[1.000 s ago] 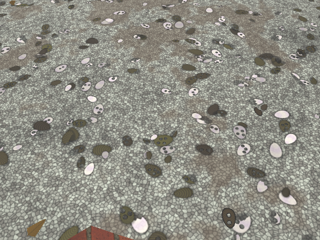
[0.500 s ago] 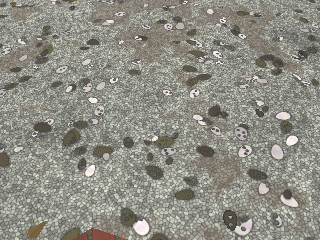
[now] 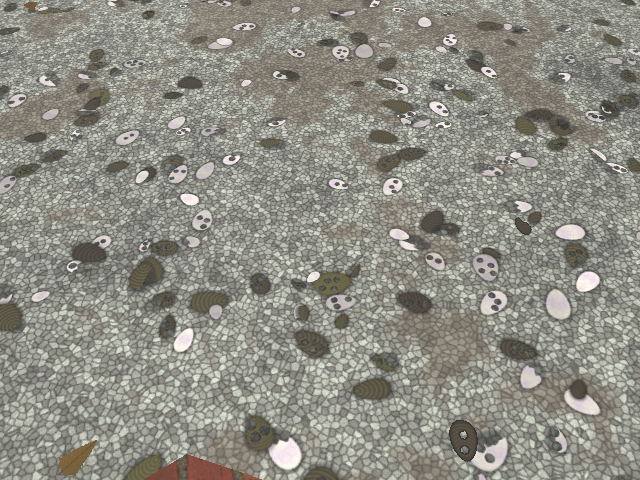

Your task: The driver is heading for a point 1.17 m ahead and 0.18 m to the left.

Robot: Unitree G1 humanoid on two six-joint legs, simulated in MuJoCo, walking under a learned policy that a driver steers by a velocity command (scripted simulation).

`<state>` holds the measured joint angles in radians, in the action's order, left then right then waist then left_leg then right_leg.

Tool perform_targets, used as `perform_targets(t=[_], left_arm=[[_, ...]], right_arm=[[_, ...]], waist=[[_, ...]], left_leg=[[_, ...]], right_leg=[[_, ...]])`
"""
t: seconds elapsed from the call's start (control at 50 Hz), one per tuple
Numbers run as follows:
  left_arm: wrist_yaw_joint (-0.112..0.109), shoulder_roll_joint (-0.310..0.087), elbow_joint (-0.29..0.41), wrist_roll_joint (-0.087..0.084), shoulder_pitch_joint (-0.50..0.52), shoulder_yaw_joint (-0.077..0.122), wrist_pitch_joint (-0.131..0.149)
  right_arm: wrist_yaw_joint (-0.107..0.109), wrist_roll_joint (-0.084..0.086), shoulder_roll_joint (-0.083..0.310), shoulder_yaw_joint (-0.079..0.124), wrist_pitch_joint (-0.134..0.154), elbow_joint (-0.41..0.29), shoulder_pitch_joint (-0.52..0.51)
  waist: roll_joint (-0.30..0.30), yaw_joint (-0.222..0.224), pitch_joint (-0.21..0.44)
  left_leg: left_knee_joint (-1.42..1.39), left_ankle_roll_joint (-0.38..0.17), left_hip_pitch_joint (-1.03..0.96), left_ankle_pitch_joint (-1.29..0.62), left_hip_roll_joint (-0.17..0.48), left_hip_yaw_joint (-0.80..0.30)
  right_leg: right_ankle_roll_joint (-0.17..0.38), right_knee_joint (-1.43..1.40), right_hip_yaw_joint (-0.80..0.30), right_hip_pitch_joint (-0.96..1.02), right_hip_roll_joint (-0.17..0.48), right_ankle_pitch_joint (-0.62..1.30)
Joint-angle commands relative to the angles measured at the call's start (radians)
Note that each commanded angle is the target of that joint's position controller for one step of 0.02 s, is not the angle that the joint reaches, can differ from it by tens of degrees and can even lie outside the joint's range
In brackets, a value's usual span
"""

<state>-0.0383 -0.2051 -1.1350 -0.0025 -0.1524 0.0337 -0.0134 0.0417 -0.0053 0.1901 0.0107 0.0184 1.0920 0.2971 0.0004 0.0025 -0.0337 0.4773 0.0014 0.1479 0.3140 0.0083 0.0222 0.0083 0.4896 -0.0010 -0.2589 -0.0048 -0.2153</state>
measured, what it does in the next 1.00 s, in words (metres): shifts its weight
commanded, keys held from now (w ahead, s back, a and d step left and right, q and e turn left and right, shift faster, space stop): no key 0.70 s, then w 0.30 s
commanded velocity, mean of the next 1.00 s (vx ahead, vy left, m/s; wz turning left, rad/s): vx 0.07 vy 0.00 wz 0.00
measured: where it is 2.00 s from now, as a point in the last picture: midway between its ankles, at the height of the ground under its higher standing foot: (342, 435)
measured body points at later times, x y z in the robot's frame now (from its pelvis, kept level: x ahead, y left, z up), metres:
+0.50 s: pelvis +0.00 +0.00 +0.00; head +0.02 +0.00 +0.45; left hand +0.04 +0.25 -0.16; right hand -0.01 -0.23 -0.16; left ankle -0.04 +0.12 -0.74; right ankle +0.03 -0.11 -0.74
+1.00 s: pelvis +0.06 -0.03 -0.01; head +0.07 -0.04 +0.44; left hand +0.11 +0.24 -0.15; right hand +0.01 -0.28 -0.17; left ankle -0.04 +0.12 -0.73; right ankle +0.06 -0.12 -0.74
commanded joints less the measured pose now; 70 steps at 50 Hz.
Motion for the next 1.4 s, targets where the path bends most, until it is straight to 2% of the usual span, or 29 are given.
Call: perform_targets(t=[0.02,0.7,0.72,0.74,0.76,0.78,0.8,0.82,0.84,0.86,0.88,0.9,0.92,0.94,0.96,0.98,1.0,1.02,1.04,1.06,1.08,1.1,1.12,1.14,1.2,1.26,1.3,1.36,1.4], left_arm=[[-0.004,-0.101,0.025,0.0,-0.014,0.014,0.006],[-0.011,-0.078,0.023,-0.003,-0.078,0.01,0.007],[-0.011,-0.067,0.014,-0.003,-0.096,0.008,0.006],[-0.012,-0.071,0.011,-0.008,-0.102,0.011,0.005],[-0.012,-0.079,0.014,-0.014,-0.102,0.016,0.007],[-0.011,-0.08,0.028,-0.014,-0.081,0.017,0.016],[-0.005,-0.064,0.049,-0.015,-0.045,0.014,0.032],[0.005,-0.038,0.068,-0.019,-0.016,0.009,0.053],[0.015,-0.036,0.084,-0.021,0.011,0.008,0.07],[0.023,-0.044,0.097,-0.026,0.023,0.01,0.084],[0.03,-0.048,0.108,-0.033,0.024,0.011,0.096],[0.035,-0.057,0.112,-0.038,0.015,0.013,0.106],[0.039,-0.056,0.101,-0.04,-0.017,0.017,0.114],[0.041,-0.055,0.062,-0.039,-0.099,0.025,0.117],[0.041,-0.069,0.016,-0.033,-0.204,0.04,0.112],[0.039,-0.102,-0.015,-0.029,-0.335,0.058,0.108],[0.032,-0.216,-0.027,-0.028,-0.479,0.085,0.109],[0.043,-0.208,-0.026,-0.009,-0.503,0.07,0.124],[0.042,-0.154,0.005,-0.008,-0.386,0.048,0.137],[0.047,-0.107,0.036,-0.009,-0.301,0.032,0.142],[0.054,-0.102,0.056,-0.006,-0.243,0.023,0.14],[0.058,-0.089,0.066,-0.003,-0.224,0.015,0.136],[0.056,-0.065,0.063,0.0,-0.239,0.006,0.128],[0.05,-0.067,0.057,0.002,-0.271,0.004,0.122],[0.029,-0.111,0.06,0.006,-0.309,0.006,0.112],[0.016,-0.138,0.079,0.006,-0.318,0.01,0.108],[0.014,-0.15,0.074,-0.004,-0.356,0.016,0.108],[0.013,-0.15,0.066,-0.016,-0.373,0.024,0.103],[0.013,-0.172,0.075,-0.01,-0.349,0.034,0.095]], right_arm=[[0.003,0.0,0.091,0.014,0.005,-0.015,0.072],[0.001,0.003,0.06,0.018,0.008,-0.022,0.135],[0.002,0.004,0.053,0.017,0.006,-0.011,0.155],[0.005,0.011,0.067,0.023,0.003,-0.008,0.162],[0.009,0.017,0.093,0.033,0.001,-0.019,0.151],[0.011,0.022,0.11,0.039,0.004,-0.029,0.157],[0.01,0.029,0.133,0.047,0.013,-0.03,0.191],[0.008,0.035,0.169,0.061,0.024,-0.028,0.214],[0.006,0.035,0.187,0.07,0.034,-0.033,0.205],[0.003,0.026,0.177,0.069,0.045,-0.043,0.192],[-0.002,0.025,0.167,0.068,0.053,-0.054,0.172],[-0.008,0.032,0.159,0.067,0.057,-0.065,0.147],[-0.012,0.039,0.161,0.068,0.054,-0.074,0.118],[-0.015,0.044,0.167,0.068,0.049,-0.082,0.09],[-0.018,0.041,0.17,0.068,0.047,-0.09,0.088],[-0.02,0.037,0.155,0.061,0.053,-0.108,0.046],[-0.02,0.029,0.083,0.043,0.067,-0.146,0.026],[-0.019,0.041,0.05,0.037,0.086,-0.168,0.019],[-0.026,0.061,0.079,0.044,0.098,-0.175,0.008],[-0.036,0.062,0.096,0.046,0.106,-0.175,-0.007],[-0.036,0.051,0.104,0.053,0.111,-0.172,-0.017],[-0.037,0.039,0.125,0.065,0.109,-0.173,-0.029],[-0.043,0.035,0.128,0.071,0.102,-0.169,-0.027],[-0.048,0.034,0.108,0.069,0.094,-0.168,-0.028],[-0.052,0.027,0.074,0.057,0.079,-0.218,-0.148],[-0.06,0.029,0.057,0.04,0.083,-0.277,-0.308],[-0.07,0.034,0.067,0.036,0.085,-0.299,-0.368],[-0.087,0.038,0.089,0.037,0.091,-0.329,-0.417],[-0.093,0.037,0.127,0.053,0.096,-0.326,-0.362]], waist=[[-0.004,0.0,-0.005],[-0.006,0.001,-0.02],[-0.011,0.0,0.003],[-0.024,-0.002,-0.013],[-0.048,-0.004,-0.048],[-0.066,-0.015,-0.095],[-0.104,-0.036,-0.127],[-0.169,-0.047,-0.148],[-0.185,-0.05,-0.181],[-0.17,-0.044,-0.19],[-0.159,-0.034,-0.191],[-0.14,-0.019,-0.175],[-0.125,0.007,-0.152],[-0.111,0.045,-0.115],[-0.099,0.077,-0.067],[-0.028,0.139,-0.022],[0.258,0.171,0.042],[0.3,0.152,0.078],[0.161,0.09,-0.013],[0.094,0.062,-0.051],[0.049,0.037,-0.068],[0.05,0.023,-0.078],[0.061,0.017,-0.068],[0.074,0.017,-0.062],[0.051,0.027,-0.086],[0.061,0.059,-0.111],[0.069,0.072,-0.121],[0.073,0.055,-0.129],[0.1,0.003,-0.063]], left_leg=[[-0.103,-0.017,0.114,-0.1,0.025,-0.022],[-0.105,-0.025,0.116,-0.125,0.022,-0.027],[-0.113,-0.03,0.106,-0.024,0.015,-0.02],[-0.118,-0.048,0.121,0.138,0.01,-0.027],[-0.13,-0.078,0.145,0.312,0.026,-0.061],[-0.164,-0.111,0.161,0.446,0.068,-0.123],[-0.218,-0.154,0.14,0.527,0.14,-0.226],[-0.29,-0.207,0.101,0.566,0.242,-0.364],[-0.329,-0.251,0.1,0.535,0.323,-0.465],[-0.335,-0.265,0.075,0.468,0.35,-0.495],[-0.319,-0.255,0.042,0.385,0.349,-0.474],[-0.296,-0.226,0.023,0.307,0.32,-0.411],[-0.265,-0.191,0.053,0.242,0.27,-0.323],[-0.213,-0.162,0.137,0.185,0.21,-0.234],[-0.137,-0.144,0.217,0.084,0.161,-0.178],[0.064,-0.105,0.308,-0.079,0.101,-0.095],[0.46,-0.029,0.498,-0.015,-0.019,0.05],[0.714,-0.033,0.622,0.222,-0.061,-0.065],[0.838,-0.065,0.721,0.172,0.016,-0.124],[0.846,-0.091,0.736,0.063,0.064,-0.12],[0.795,-0.099,0.722,-0.027,0.098,-0.103],[0.731,-0.097,0.684,-0.083,0.123,-0.091],[0.692,-0.089,0.641,-0.116,0.131,-0.072],[0.664,-0.076,0.624,-0.137,0.13,-0.05],[0.511,-0.033,0.654,-0.213,0.126,-0.017],[0.26,-0.02,0.574,-0.331,0.086,0.022],[0.172,-0.027,0.534,-0.364,0.064,0.036],[0.082,-0.066,0.528,-0.347,0.054,0.018],[0.064,-0.099,0.421,-0.291,0.016,0.034]], right_leg=[[0.035,-0.065,-0.038,0.084,0.037,0.128],[0.024,-0.053,-0.031,0.082,0.036,0.149],[0.025,-0.049,-0.015,0.091,0.022,0.047],[0.03,-0.021,0.011,0.066,-0.005,-0.122],[0.037,0.014,0.032,0.006,-0.026,-0.297],[0.046,0.05,0.034,-0.075,-0.029,-0.383],[0.047,0.12,0.044,-0.156,-0.028,-0.362],[0.044,0.229,0.075,-0.224,-0.028,-0.259],[0.056,0.316,0.044,-0.279,0.016,-0.21],[0.07,0.369,0.017,-0.334,0.044,-0.248],[0.082,0.353,0.001,-0.36,0.066,-0.289],[0.091,0.27,0.006,-0.326,0.072,-0.292],[0.093,0.145,0.041,-0.211,0.053,-0.241],[0.08,0.035,0.102,-0.015,0.001,-0.108],[0.061,0.024,0.122,0.166,-0.044,-0.026],[0.083,-0.023,0.011,0.315,0.016,-0.046],[0.193,-0.207,-0.403,0.463,0.261,-0.159],[0.302,-0.332,-0.754,0.468,0.405,-0.232],[0.289,-0.316,-0.684,0.411,0.416,-0.273],[0.246,-0.316,-0.536,0.357,0.363,-0.247],[0.212,-0.332,-0.421,0.309,0.317,-0.163],[0.184,-0.34,-0.323,0.273,0.278,-0.038],[0.164,-0.345,-0.239,0.254,0.238,0.061],[0.162,-0.347,-0.19,0.245,0.221,0.147],[0.18,-0.372,-0.122,0.218,0.212,0.273],[0.172,-0.406,-0.066,0.163,0.189,0.255],[0.175,-0.417,-0.054,0.184,0.206,0.241],[0.16,-0.375,-0.039,0.297,0.249,0.32],[0.138,-0.27,-0.022,0.369,0.265,0.591]])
